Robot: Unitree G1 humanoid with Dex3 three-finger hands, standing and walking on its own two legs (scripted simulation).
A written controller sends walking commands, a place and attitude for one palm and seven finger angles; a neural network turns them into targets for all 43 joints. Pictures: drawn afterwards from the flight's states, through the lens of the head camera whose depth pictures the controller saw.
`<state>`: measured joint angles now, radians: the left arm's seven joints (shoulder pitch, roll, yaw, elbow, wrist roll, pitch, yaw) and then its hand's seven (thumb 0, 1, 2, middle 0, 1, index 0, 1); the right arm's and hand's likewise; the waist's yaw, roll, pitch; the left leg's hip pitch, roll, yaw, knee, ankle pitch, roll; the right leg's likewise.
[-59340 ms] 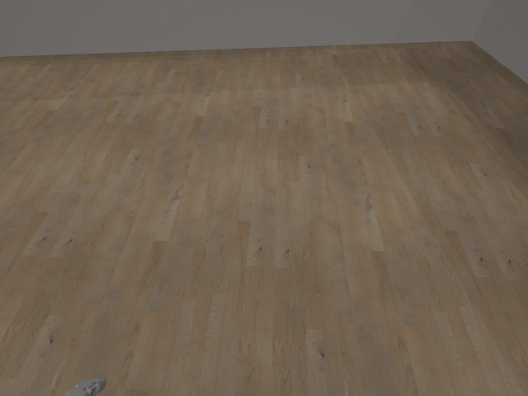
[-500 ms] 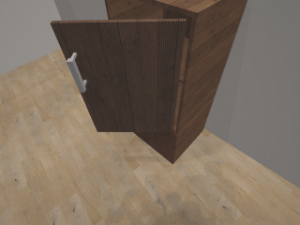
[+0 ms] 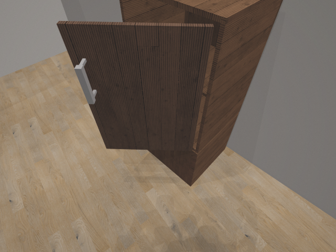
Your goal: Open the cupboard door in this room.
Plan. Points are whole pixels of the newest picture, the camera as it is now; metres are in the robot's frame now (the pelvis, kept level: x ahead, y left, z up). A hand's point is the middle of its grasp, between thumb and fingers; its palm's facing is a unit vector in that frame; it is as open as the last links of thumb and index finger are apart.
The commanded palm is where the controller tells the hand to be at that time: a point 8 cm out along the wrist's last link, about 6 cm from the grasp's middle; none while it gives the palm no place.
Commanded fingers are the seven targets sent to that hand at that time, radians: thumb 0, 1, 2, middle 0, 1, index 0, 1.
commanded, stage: shuffle to correct the standing spot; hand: left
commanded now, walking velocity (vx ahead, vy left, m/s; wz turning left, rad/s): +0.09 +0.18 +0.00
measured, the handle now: (87, 82) +0.58 +0.30 +0.07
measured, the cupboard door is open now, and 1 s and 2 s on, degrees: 42 42 42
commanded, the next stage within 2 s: come to a stop and stand still in 0.26 s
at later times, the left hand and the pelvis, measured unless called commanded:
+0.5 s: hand out of the picture +0.10 +0.23 -0.18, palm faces +0.03 -0.97 -0.24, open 7.4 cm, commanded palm none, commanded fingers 0.00 0.90 0.90 -0.20 -0.30 -0.20 -0.30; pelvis +0.05 +0.04 -0.01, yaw +1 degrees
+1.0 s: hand out of the picture +0.09 +0.24 -0.17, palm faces +0.02 -0.98 -0.21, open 7.3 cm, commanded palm none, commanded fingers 0.00 0.90 0.90 -0.20 -0.30 -0.20 -0.30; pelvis +0.05 +0.06 +0.00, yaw +0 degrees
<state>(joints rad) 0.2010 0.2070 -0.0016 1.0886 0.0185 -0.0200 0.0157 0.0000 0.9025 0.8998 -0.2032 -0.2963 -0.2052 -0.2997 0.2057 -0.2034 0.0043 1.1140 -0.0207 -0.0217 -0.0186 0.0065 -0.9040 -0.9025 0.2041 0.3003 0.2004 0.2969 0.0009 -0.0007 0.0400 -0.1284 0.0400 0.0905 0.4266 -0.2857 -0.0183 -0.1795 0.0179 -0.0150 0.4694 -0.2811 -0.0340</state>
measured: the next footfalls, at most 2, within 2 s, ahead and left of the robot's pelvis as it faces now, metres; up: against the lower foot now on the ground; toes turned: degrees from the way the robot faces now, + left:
right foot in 0.50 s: +0.10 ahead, -0.05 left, +0.00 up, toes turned -4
left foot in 0.68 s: +0.06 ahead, +0.17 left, +0.00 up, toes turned +4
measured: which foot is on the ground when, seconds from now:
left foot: down 0.00-0.52, up 0.54-0.66, down 0.68-1.00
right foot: down 0.00-0.24, up 0.26-0.48, down 0.50-1.00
